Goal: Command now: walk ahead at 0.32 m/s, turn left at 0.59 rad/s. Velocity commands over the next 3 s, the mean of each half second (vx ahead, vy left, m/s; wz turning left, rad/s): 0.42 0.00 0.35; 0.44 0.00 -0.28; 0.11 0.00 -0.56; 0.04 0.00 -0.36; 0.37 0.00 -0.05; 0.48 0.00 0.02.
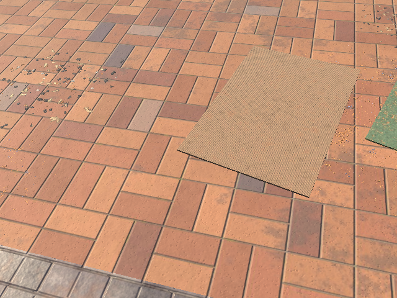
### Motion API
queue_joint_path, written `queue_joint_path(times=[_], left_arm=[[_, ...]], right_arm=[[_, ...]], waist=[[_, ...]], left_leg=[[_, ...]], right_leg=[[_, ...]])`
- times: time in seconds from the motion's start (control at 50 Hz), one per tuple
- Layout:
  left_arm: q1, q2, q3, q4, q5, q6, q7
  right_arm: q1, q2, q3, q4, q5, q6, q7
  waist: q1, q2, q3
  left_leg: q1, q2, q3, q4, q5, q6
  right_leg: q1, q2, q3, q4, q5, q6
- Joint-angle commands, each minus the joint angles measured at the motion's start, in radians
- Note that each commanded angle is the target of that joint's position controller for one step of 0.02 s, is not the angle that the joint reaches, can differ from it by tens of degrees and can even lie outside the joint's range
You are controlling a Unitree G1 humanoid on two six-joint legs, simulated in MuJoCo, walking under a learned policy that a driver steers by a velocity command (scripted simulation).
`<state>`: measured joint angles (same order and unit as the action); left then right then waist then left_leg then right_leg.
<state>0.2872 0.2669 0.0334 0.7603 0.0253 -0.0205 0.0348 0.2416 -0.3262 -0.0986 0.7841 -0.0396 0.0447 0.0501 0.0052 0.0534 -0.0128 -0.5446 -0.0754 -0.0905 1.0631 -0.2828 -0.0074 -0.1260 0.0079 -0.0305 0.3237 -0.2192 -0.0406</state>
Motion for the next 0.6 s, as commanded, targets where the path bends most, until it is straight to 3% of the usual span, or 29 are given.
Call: queue_joint_path(times=[0.02, 0.14, 0.26, 0.3, 0.32, 0.34, 0.36, 0.38, 0.4, 0.42, 0.44, 0.46, 0.48, 0.52, 0.6], left_arm=[[0.051, 0.139, 0.041, -0.03, 0.0, -0.034, -0.01], [0.134, 0.132, 0.049, 0.027, 0.001, -0.056, -0.023], [0.179, 0.138, 0.048, 0.098, -0.001, -0.059, -0.034], [0.174, 0.155, 0.048, 0.121, -0.008, -0.05, -0.034], [0.16, 0.152, 0.043, 0.129, -0.016, -0.046, -0.033], [0.152, 0.128, 0.031, 0.115, -0.02, -0.047, -0.033], [0.162, 0.015, 0.001, 0.047, -0.027, -0.052, -0.05], [0.128, 0.112, 0.032, 0.053, -0.011, -0.05, -0.043], [0.077, 0.125, 0.039, 0.042, -0.014, -0.049, -0.045], [0.06, 0.098, 0.029, 0.047, -0.018, -0.058, -0.052], [0.071, 0.085, 0.03, 0.063, -0.014, -0.054, -0.055], [0.102, 0.077, 0.029, 0.079, 0.003, -0.04, -0.058], [0.13, 0.064, 0.027, 0.097, 0.011, -0.026, -0.065], [0.112, 0.055, 0.03, 0.094, 0.013, -0.012, -0.074], [-0.04, 0.044, 0.029, 0.056, 0.003, -0.005, -0.08]], right_arm=[[-0.082, -0.053, -0.006, -0.075, 0.001, -0.013, 0.019], [-0.19, -0.018, 0.012, -0.101, 0.0, -0.024, 0.031], [-0.278, 0.012, 0.043, -0.136, -0.005, -0.045, 0.031], [-0.183, 0.0, 0.037, -0.109, -0.005, -0.057, 0.016], [-0.032, -0.011, 0.028, -0.056, -0.01, -0.071, 0.003], [0.138, -0.065, 0.009, 0.0, -0.024, -0.083, -0.012], [0.255, -0.184, -0.014, 0.009, -0.028, -0.088, -0.031], [0.243, -0.208, -0.02, 0.013, 0.012, -0.083, -0.04], [0.153, -0.169, -0.008, 0.015, 0.019, -0.08, -0.044], [0.089, -0.1, 0.011, 0.009, 0.019, -0.085, -0.043], [0.038, -0.057, 0.025, 0.007, 0.019, -0.092, -0.042], [0.015, -0.029, 0.035, 0.012, 0.025, -0.099, -0.043], [0.01, -0.017, 0.04, 0.017, 0.025, -0.108, -0.042], [0.045, -0.029, 0.038, 0.042, 0.032, -0.125, -0.041], [0.111, -0.022, 0.041, 0.085, 0.025, -0.136, -0.044]], waist=[[0.04, -0.164, 0.08], [0.078, -0.163, 0.115], [0.073, -0.208, 0.122], [0.008, -0.198, 0.076], [-0.072, -0.144, -0.009], [-0.138, -0.084, -0.134], [-0.152, 0.175, -0.263], [-0.149, 0.129, -0.271], [-0.101, 0.059, -0.122], [-0.068, 0.018, -0.038], [-0.029, 0.007, 0.01], [0.002, 0.035, 0.03], [0.017, 0.038, 0.028], [0.028, 0.024, 0.039], [-0.001, 0.011, 0.105]], left_leg=[[-0.246, 0.052, 0.002, 0.032, 0.045, -0.022], [-0.249, 0.086, 0.028, -0.154, 0.092, -0.021], [0.002, 0.07, 0.176, -0.435, 0.019, 0.062], [0.183, 0.021, 0.206, -0.51, 0.008, 0.114], [0.385, -0.008, 0.209, -0.597, 0.082, 0.139], [0.654, 0.08, 0.099, -0.606, 0.033, 0.165], [0.933, 0.421, -0.398, -0.695, -0.165, 0.261], [0.862, 0.486, -0.619, -0.806, -0.045, 0.3], [0.767, 0.436, -0.427, -0.78, 0.033, 0.281], [0.634, 0.383, -0.305, -0.8, 0.138, 0.255], [0.546, 0.324, -0.211, -0.831, 0.192, 0.219], [0.483, 0.285, -0.15, -0.856, 0.238, 0.2], [0.456, 0.264, -0.109, -0.875, 0.277, 0.198], [0.444, 0.253, -0.077, -0.903, 0.352, 0.213], [0.469, 0.254, 0.015, -0.956, 0.394, 0.202]], right_leg=[[0.151, -0.24, 0.201, -0.194, -0.142, -0.099], [0.197, -0.267, 0.105, -0.196, 0.011, -0.115], [0.118, -0.279, -0.003, -0.129, 0.292, -0.114], [0.102, -0.285, -0.032, -0.001, 0.594, -0.107], [0.063, -0.248, -0.093, 0.184, 0.712, -0.084], [-0.093, -0.208, -0.125, 0.405, 0.548, -0.057], [-0.441, -0.073, -0.149, 0.762, -0.087, -0.003], [-0.528, -0.015, 0.009, 0.911, -0.281, -0.01], [-0.582, -0.075, 0.055, 0.944, -0.209, -0.024], [-0.554, -0.105, 0.054, 0.89, -0.134, -0.028], [-0.508, -0.126, 0.047, 0.83, -0.096, -0.025], [-0.461, -0.136, 0.042, 0.793, -0.075, -0.013], [-0.429, -0.132, 0.034, 0.785, -0.057, -0.005], [-0.446, -0.127, 0.018, 0.769, -0.022, 0.009], [-0.583, -0.124, 0.032, 0.68, 0.103, 0.023]])
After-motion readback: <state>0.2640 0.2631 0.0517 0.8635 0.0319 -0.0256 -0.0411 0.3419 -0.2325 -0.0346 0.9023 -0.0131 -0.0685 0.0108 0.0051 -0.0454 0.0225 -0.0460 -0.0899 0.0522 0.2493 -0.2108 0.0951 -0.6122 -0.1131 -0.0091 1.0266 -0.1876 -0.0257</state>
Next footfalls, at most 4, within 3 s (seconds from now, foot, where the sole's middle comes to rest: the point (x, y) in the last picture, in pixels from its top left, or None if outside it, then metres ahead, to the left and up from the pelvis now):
0.34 left None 0.22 0.16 -0.79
0.88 right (211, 286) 0.57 0.05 -0.79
1.42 left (168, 253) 0.69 0.21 -0.79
1.88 right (218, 288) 0.56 0.03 -0.79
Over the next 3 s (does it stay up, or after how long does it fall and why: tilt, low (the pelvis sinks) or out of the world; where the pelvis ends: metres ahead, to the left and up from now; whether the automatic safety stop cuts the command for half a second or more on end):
stays up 0.95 -0.08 -0.02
